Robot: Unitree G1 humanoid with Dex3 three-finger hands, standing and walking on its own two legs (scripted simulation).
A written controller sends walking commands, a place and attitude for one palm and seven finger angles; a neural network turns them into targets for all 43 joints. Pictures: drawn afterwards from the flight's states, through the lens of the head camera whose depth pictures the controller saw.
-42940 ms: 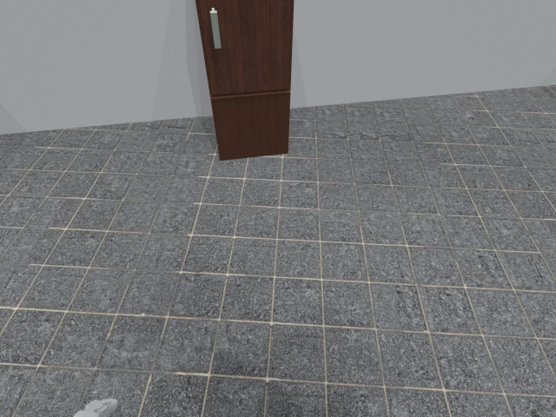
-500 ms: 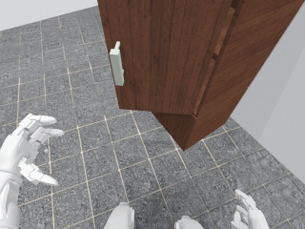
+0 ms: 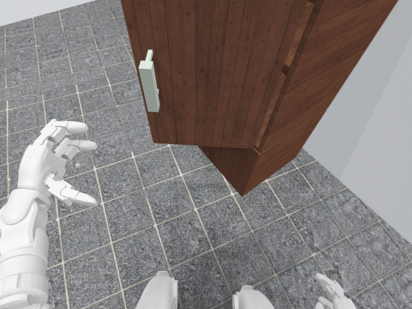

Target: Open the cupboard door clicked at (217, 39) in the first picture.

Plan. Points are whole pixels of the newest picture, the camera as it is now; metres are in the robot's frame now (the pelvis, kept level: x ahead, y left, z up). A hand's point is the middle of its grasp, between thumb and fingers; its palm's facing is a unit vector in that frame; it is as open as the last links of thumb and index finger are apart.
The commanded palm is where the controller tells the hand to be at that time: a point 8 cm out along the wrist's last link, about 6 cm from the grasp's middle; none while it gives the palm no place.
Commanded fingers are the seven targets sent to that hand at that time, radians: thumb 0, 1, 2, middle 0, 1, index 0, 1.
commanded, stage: move the hooked fingers beside the handle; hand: left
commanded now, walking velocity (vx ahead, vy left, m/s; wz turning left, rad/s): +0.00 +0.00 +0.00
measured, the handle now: (151, 81) +0.61 +0.15 +0.04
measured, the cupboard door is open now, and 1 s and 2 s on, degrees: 51 51 51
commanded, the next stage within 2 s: slide the fingers in behind the handle in 1.90 s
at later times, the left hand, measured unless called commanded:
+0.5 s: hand (101, 127) +0.45 +0.23 +0.05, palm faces -0.03 -1.00 -0.01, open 14.0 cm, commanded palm +0.44 +0.28 +0.05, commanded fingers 0.00 -0.50 0.30 -0.30 -1.20 -0.30 -1.20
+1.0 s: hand (117, 98) +0.54 +0.22 +0.05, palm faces -0.03 -1.00 -0.01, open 14.0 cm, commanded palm +0.53 +0.25 +0.05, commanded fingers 0.00 -0.50 0.30 -0.30 -1.20 -0.30 -1.20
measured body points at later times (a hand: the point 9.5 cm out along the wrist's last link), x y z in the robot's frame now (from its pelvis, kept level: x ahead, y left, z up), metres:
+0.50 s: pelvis +0.00 +0.00 -0.02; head +0.12 +0.02 +0.42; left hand +0.45 +0.29 +0.05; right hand +0.06 -0.27 -0.12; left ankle +0.05 +0.12 -0.65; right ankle +0.00 -0.14 -0.65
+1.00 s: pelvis +0.00 +0.00 -0.03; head +0.16 +0.03 +0.39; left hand +0.53 +0.27 +0.06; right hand -0.01 -0.27 -0.13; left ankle +0.05 +0.12 -0.65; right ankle +0.00 -0.14 -0.65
